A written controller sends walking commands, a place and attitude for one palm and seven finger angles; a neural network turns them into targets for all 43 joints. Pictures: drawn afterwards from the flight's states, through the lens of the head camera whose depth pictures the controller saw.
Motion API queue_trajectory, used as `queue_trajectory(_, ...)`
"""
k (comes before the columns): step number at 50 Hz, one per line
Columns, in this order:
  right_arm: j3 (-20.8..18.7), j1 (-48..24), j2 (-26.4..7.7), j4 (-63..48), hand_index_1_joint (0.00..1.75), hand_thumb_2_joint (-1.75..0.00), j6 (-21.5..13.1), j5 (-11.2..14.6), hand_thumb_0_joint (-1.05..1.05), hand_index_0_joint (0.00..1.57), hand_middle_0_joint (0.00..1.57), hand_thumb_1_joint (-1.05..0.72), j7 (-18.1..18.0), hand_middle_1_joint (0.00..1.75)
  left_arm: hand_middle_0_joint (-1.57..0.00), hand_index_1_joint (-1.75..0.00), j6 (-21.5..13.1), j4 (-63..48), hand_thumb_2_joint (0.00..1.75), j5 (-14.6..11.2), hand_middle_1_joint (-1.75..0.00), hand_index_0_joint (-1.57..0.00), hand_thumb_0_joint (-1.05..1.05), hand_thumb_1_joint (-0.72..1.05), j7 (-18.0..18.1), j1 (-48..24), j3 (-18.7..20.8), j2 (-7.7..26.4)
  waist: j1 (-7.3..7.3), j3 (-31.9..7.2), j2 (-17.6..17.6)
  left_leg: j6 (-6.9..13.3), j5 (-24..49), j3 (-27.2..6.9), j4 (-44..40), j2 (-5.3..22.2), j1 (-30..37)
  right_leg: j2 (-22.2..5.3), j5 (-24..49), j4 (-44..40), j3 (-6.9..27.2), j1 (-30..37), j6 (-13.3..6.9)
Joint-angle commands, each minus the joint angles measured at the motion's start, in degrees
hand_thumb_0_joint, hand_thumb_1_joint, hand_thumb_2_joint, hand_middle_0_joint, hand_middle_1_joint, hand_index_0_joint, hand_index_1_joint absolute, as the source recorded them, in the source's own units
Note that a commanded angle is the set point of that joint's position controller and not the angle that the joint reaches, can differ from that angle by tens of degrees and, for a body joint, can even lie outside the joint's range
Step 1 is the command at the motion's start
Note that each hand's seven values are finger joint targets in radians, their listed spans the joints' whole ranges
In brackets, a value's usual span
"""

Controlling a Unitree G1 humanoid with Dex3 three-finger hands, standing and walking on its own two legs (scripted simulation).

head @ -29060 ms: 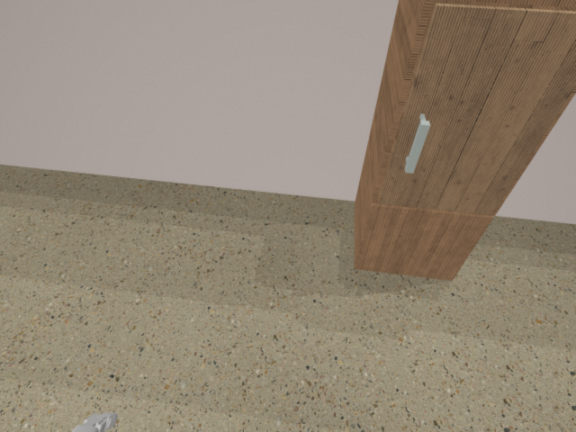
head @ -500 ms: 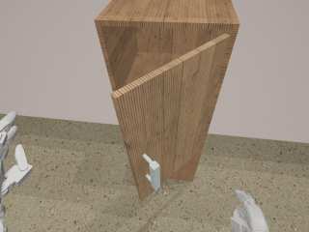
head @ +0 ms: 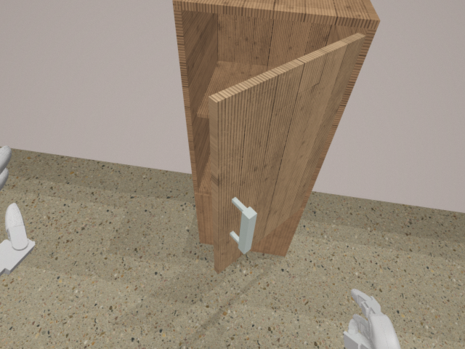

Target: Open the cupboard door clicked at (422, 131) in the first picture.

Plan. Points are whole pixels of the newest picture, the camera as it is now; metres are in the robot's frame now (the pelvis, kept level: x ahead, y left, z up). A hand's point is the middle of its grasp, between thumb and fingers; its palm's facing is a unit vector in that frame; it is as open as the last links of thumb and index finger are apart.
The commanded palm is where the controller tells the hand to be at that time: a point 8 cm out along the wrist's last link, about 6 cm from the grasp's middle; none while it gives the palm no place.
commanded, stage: step back with the hand held close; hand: left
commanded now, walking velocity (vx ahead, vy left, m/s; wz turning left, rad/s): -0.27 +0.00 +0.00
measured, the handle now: (240, 226) +0.39 +0.00 -0.08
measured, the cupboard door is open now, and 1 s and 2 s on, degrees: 49 49 49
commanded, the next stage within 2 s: stop stepping back and stand still in 0.52 s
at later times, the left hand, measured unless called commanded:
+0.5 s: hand out of the picture +0.13 +0.28 +0.18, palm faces +0.42 -0.79 -0.45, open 7.4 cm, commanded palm +0.06 +0.31 +0.18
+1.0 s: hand out of the picture +0.02 +0.25 +0.17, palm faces +0.51 -0.76 -0.40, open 7.4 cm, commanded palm -0.02 +0.27 +0.18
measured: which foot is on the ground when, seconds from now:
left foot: down 0.00-0.18, up 0.20-0.28, down 0.30-0.76, up 0.78-1.00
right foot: down 0.00-0.32, up 0.34-0.72, down 0.74-1.00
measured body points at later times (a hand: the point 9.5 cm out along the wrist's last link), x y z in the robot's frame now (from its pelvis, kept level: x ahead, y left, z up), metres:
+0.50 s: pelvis -0.08 +0.01 +0.01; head -0.04 +0.05 +0.45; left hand +0.10 +0.32 +0.20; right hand +0.10 -0.22 -0.06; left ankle +0.01 +0.09 -0.73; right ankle -0.16 -0.12 -0.66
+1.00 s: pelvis -0.18 -0.03 +0.00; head -0.22 -0.03 +0.45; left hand -0.01 +0.29 +0.19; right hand -0.09 -0.30 -0.11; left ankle -0.16 +0.09 -0.72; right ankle -0.31 -0.10 -0.73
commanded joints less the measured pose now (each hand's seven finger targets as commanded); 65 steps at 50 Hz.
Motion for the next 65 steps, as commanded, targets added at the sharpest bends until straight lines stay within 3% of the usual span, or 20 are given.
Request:
queue_trajectory(1, -3.3, -6.6, -8.3, -8.4, 0.3, -0.9, -4.6, -0.4, 0.0, 0.2, 0.2, -0.9, -0.4, 0.3, -0.2, -0.3, -4.4, -12.7, 0.9, 0.3, -0.3, -0.2, 0.0, 0.9, 0.9, -3.3, 8.4, 9.2, 1.16, -4.9, 9.1, 2.9, -34.0, -15.2, -20.2, 13.8, -21.6, 1.6, -1.2, 8.1, 1.1, 20.1, 0.0)
queue_trajectory(5, -3.6, -5.8, -7.7, -7.3, 0.3, -0.9, -5.4, -0.3, 0.0, 0.2, 0.2, -0.9, 0.3, 0.3, -0.2, -0.3, -5.1, -12.5, 0.9, -1.0, -0.3, -0.2, 0.0, 0.9, 0.5, -0.7, 8.2, 9.1, 0.55, -6.0, 1.8, 0.0, -24.0, -9.9, -10.9, 8.7, -10.0, -1.5, -3.1, -3.1, 7.6, 8.3, -2.2)
queue_trajectory(10, -4.0, -4.6, -6.1, -3.9, 0.3, -0.9, -4.5, -0.5, 0.0, 0.2, 0.2, -0.9, 1.3, 0.3, -0.2, -0.3, -5.3, -12.6, 0.9, -1.0, -0.3, -0.2, 0.0, 0.9, 1.8, -5.4, 5.2, 9.5, -0.75, -6.1, -9.6, -4.7, -11.7, -3.2, 17.5, 1.3, 8.7, -16.6, -6.6, -18.5, 19.6, -15.1, -8.8)
queue_trajectory(14, -2.9, -6.3, -5.7, -3.6, 0.3, -0.9, -3.6, -0.2, 0.0, 0.2, 0.2, -0.9, 0.3, 0.3, -0.2, -0.3, -4.8, -11.6, 0.9, -1.0, -0.3, -0.2, 0.0, 0.9, 2.1, -6.8, 6.3, 11.1, -0.91, -2.5, -2.7, -3.8, -7.5, -4.7, -3.0, 2.9, 6.1, -9.1, 1.6, -9.8, 10.0, -10.4, -3.6)
queue_trajectory(17, -3.6, -7.9, -6.3, -4.4, 0.3, -0.9, -4.7, -0.6, 0.0, 0.2, 0.2, -0.9, -0.6, 0.3, -0.2, -0.3, -5.7, -13.6, 0.9, -0.4, -0.3, -0.2, 0.0, 0.9, 2.0, -6.2, 9.0, 12.3, 0.98, -7.2, 13.8, 2.0, 9.8, -16.8, -13.8, 16.9, -5.0, 1.5, -1.6, 12.5, 1.6, 4.6, 0.5)
queue_trajectory(19, -4.0, -7.0, -6.3, -4.9, 0.3, -0.9, -6.0, -1.9, 0.0, 0.2, 0.2, -0.9, 0.3, 0.3, -0.2, -0.3, -6.1, -16.0, 0.9, -1.1, -0.3, -0.2, 0.0, 0.9, 1.0, -4.3, 9.7, 11.7, 0.71, -10.0, 15.1, 5.3, -7.8, -22.3, -21.1, 22.0, -10.0, 3.1, -14.1, 30.6, 3.5, 6.0, 0.4)
queue_trajectory(22, -4.5, -6.3, -6.2, -3.4, 0.3, -0.9, -7.6, -1.4, 0.0, 0.2, 0.2, -0.9, 1.1, 0.3, -0.2, -0.3, -6.5, -19.1, 0.9, -2.0, -0.3, -0.2, 0.0, 0.9, 1.3, -1.8, 9.0, 10.4, 1.03, -11.5, 7.0, 5.2, 6.3, -15.5, -14.5, 19.7, 4.3, 0.8, -14.2, 28.3, 3.4, -4.4, 0.3)
queue_trajectory(25, -4.2, -5.5, -6.4, -2.0, 0.3, -0.9, -8.3, -1.0, 0.0, 0.2, 0.2, -0.9, 2.1, 0.3, -0.2, -0.3, -5.2, -20.5, 0.9, -2.5, -0.3, -0.2, 0.0, 0.9, 0.8, 0.5, 6.0, 8.2, 0.48, -14.5, 9.7, 3.6, 12.8, -12.8, -14.6, 17.3, 14.1, 1.6, -16.5, 22.8, 0.2, -7.4, 1.0)
queue_trajectory(31, -3.7, -6.0, -6.1, -1.1, 0.3, -0.9, -8.5, -1.9, 0.0, 0.2, 0.2, -0.9, 1.7, 0.3, -0.2, -0.3, -4.5, -20.4, 0.9, -3.3, -0.3, -0.2, 0.0, 0.9, 0.8, 0.5, 8.6, 11.2, 0.56, -18.2, 13.9, 1.2, 6.7, -10.6, -19.1, 15.7, 18.2, 3.3, -19.4, 10.0, -2.7, -1.4, 0.1)
queue_trajectory(35, -2.7, -6.7, -5.2, -4.4, 0.3, -0.9, -7.0, -1.3, 0.0, 0.2, 0.2, -0.9, 2.1, 0.3, -0.2, -0.3, -4.7, -20.8, 0.9, -5.1, -0.3, -0.2, 0.0, 0.9, 0.6, 8.7, 13.4, 14.3, 1.29, -18.3, 15.2, -4.2, -9.4, -2.6, -17.9, 7.9, 11.7, 3.3, -10.7, -13.5, -8.0, 11.8, -2.6)
queue_trajectory(39, -2.0, -7.1, -5.2, -4.3, 0.3, -0.9, -4.0, -1.0, 0.0, 0.2, 0.2, -0.9, 2.4, 0.3, -0.2, -0.3, -4.9, -19.2, 0.9, -6.0, -0.3, -0.2, 0.0, 0.9, 1.5, 8.9, 18.2, 19.3, 1.2, -9.7, -7.6, -6.2, -9.2, -2.6, 23.0, 2.1, 1.7, -22.9, -4.1, -23.7, 14.0, -6.7, -9.3)
queue_trajectory(41, -3.0, -5.2, -4.9, -2.0, 0.3, -0.9, -3.9, 1.1, 0.0, 0.2, 0.2, -0.9, 2.4, 0.3, -0.2, -0.3, -3.0, -10.5, 0.9, -5.0, -0.3, -0.2, 0.0, 0.9, 0.9, 9.0, 13.8, 12.1, -0.31, -6.9, -10.0, -5.6, -5.4, -3.8, 27.8, 2.5, -13.0, -16.5, 15.6, -16.2, 9.0, 3.8, -2.2)
queue_trajectory(43, -2.0, -6.5, -4.8, -1.4, 0.3, -0.9, -4.7, 0.8, 0.0, 0.2, 0.2, -0.9, 1.2, 0.3, -0.2, -0.3, -3.1, -5.2, 0.9, -3.8, -0.3, -0.2, 0.0, 0.9, 1.3, 2.9, 11.3, 11.5, -0.58, -3.7, -7.7, -5.2, -5.8, -1.3, 20.8, 3.4, -13.3, -15.7, 26.7, -13.7, 7.3, 8.9, -3.6)
queue_trajectory(49, -2.9, -5.3, -7.4, 0.8, 0.3, -0.9, -7.4, 0.6, 0.0, 0.2, 0.2, -0.9, -0.7, 0.3, -0.2, -0.3, -3.6, 4.0, 0.9, -0.6, -0.3, -0.2, 0.0, 0.9, 1.4, -16.6, 0.0, 7.2, -0.04, -0.3, -10.8, 0.1, -5.7, 4.2, 0.8, -0.4, 5.9, -13.7, 37.6, -6.1, 4.2, 6.4, 2.5)
queue_trajectory(51, -3.4, -4.7, -8.7, -0.9, 0.3, -0.9, -7.0, 0.7, 0.0, 0.2, 0.2, -0.9, -0.2, 0.3, -0.2, -0.3, -4.3, -1.6, 0.9, -0.7, -0.3, -0.2, 0.0, 0.9, 1.5, -16.5, 1.0, 8.9, -0.63, -4.9, -6.0, 2.9, 10.9, -0.7, -2.1, 2.9, 15.8, -9.8, 43.6, 5.8, 1.2, 4.1, 5.9)
queue_trajectory(54, -2.6, -3.0, -6.2, -3.2, 0.3, -0.9, -7.3, 0.2, 0.0, 0.2, 0.2, -0.9, 1.3, 0.3, -0.2, -0.3, -5.6, -15.2, 0.9, -0.7, -0.3, -0.2, 0.0, 0.9, 2.1, -9.9, 5.8, 12.4, 0.28, -11.9, 10.7, 9.1, 37.7, -14.7, -2.1, 13.7, 25.6, -3.2, -2.4, 19.6, -0.8, -8.6, 3.8)
queue_trajectory(56, -2.6, -5.8, -5.9, -3.2, 0.3, -0.9, -8.8, -0.3, 0.0, 0.2, 0.2, -0.9, 2.0, 0.3, -0.2, -0.3, -5.0, -19.2, 0.9, -1.0, -0.3, -0.2, 0.0, 0.9, 1.6, -4.5, 8.2, 13.6, 1.14, -5.7, 9.5, 6.4, 15.6, -15.6, -11.3, 15.3, 6.6, -3.5, -19.2, 15.3, -0.1, 1.3, 0.7)
queue_trajectory(60, -1.7, -5.1, -5.0, -4.8, 0.3, -0.9, -8.4, 0.3, 0.0, 0.2, 0.2, -0.9, 1.1, 0.3, -0.2, -0.3, -5.1, -14.4, 0.9, -1.6, -0.3, -0.2, 0.0, 0.9, 2.5, 4.8, 12.8, 12.7, 1.31, -3.7, 12.8, 0.0, -7.1, -4.3, -10.0, 9.6, -5.5, -3.2, -4.5, -3.4, -4.3, 13.7, -0.2)
queue_trajectory(64, -3.4, -3.1, -5.4, -3.8, 0.3, -0.9, -6.4, 0.5, 0.0, 0.2, 0.2, -0.9, 1.6, 0.3, -0.2, -0.3, -4.8, -3.8, 0.9, -2.3, -0.3, -0.2, 0.0, 0.9, 1.6, 3.0, 8.5, 8.2, -0.38, -1.6, -11.3, -5.1, -13.0, -2.2, 16.1, 2.0, -4.8, -18.4, -3.8, -20.8, 24.2, 2.5, -6.7)
queue_trajectory(65, -3.6, -3.2, -5.7, -2.9, 0.3, -0.9, -6.4, 0.6, 0.0, 0.2, 0.2, -0.9, 1.5, 0.3, -0.2, -0.3, -4.9, -1.4, 0.9, -2.1, -0.3, -0.2, 0.0, 0.9, 1.5, 1.6, 7.3, 7.4, -0.41, -0.8, -11.0, -5.0, -13.9, -3.8, 21.4, 2.6, -5.1, -19.0, 0.5, -20.6, 22.7, 1.3, -6.5)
